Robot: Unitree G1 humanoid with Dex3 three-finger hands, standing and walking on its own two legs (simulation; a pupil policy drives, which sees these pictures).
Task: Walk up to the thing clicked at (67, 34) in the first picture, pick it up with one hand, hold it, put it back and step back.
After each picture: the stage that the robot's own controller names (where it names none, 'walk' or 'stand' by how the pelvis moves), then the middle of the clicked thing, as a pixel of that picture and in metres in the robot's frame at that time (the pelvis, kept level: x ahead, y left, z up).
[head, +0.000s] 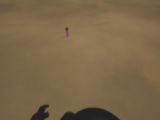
stand; (67, 32) +1.95 +0.66 -0.65
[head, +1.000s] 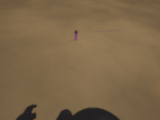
walk; (75, 35) +1.87 +0.33 -0.63
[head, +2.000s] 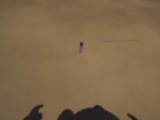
walk; (81, 47) +1.30 +0.17 -0.65
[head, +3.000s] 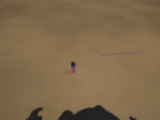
walk; (73, 67) +0.82 +0.24 -0.65
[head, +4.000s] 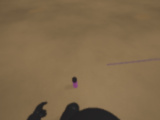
walk; (75, 82) +0.52 +0.21 -0.63
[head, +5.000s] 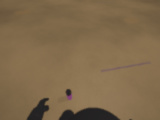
stand; (69, 94) +0.37 +0.21 -0.64
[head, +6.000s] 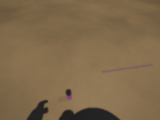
stand; (69, 94) +0.36 +0.21 -0.64
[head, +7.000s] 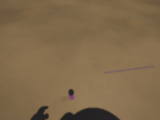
stand; (71, 94) +0.37 +0.19 -0.66
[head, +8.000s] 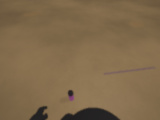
stand; (71, 95) +0.38 +0.20 -0.66
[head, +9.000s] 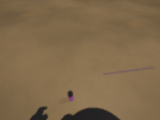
stand; (70, 96) +0.37 +0.20 -0.66
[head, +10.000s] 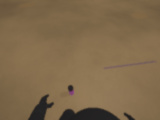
go down; (71, 90) +0.38 +0.19 -0.65
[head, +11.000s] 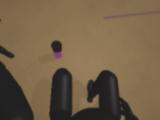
go down; (57, 51) +0.47 +0.21 -0.23
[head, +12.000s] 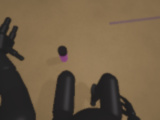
close in; (63, 55) +0.47 +0.19 -0.26
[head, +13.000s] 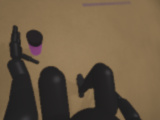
close in; (35, 45) +0.46 +0.24 -0.17
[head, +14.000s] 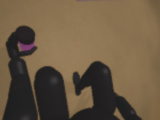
close; (27, 43) +0.46 +0.25 -0.17
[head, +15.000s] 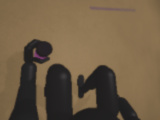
lift; (41, 52) +0.38 +0.24 -0.16
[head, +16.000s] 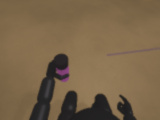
lift; (63, 70) +0.32 +0.17 +0.02
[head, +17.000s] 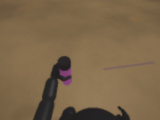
hold; (66, 72) +0.32 +0.16 +0.04
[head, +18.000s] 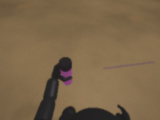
hold; (66, 73) +0.32 +0.16 +0.03
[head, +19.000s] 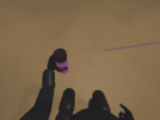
crouch; (62, 63) +0.38 +0.18 -0.03
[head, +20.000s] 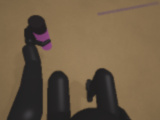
lower; (42, 36) +0.52 +0.23 -0.05
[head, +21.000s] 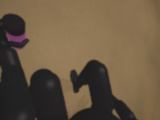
lower; (16, 36) +0.49 +0.26 -0.18
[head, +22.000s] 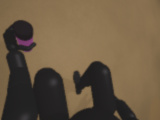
lower; (25, 39) +0.47 +0.26 -0.18
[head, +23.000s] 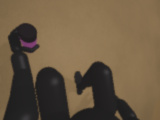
lower; (29, 41) +0.46 +0.25 -0.18
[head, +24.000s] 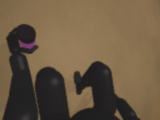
lower; (27, 42) +0.46 +0.25 -0.17
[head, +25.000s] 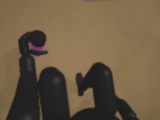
open; (37, 46) +0.45 +0.22 -0.18
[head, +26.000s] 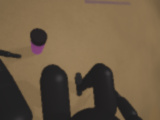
stand; (37, 44) +0.44 +0.23 -0.18
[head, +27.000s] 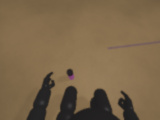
stand; (70, 74) +0.41 +0.17 -0.47
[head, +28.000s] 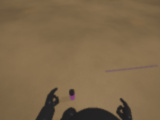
stand; (72, 94) +0.38 +0.16 -0.60
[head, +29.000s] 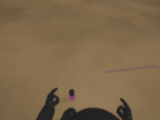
stand; (72, 95) +0.37 +0.16 -0.60
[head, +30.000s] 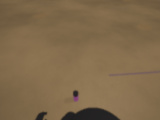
stand; (75, 96) +0.39 +0.15 -0.65
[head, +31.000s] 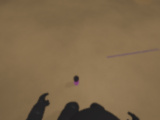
walk; (76, 80) +0.43 +0.12 -0.63
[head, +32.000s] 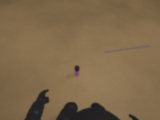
walk; (76, 71) +0.61 +0.14 -0.62
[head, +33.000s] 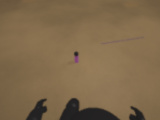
walk; (76, 57) +0.92 +0.24 -0.62
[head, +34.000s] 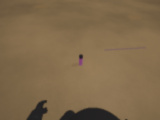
stand; (80, 60) +1.01 +0.15 -0.65
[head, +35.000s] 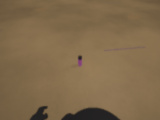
stand; (80, 61) +1.01 +0.18 -0.66
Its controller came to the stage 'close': yes
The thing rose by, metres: 0.68
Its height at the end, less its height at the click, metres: +0.00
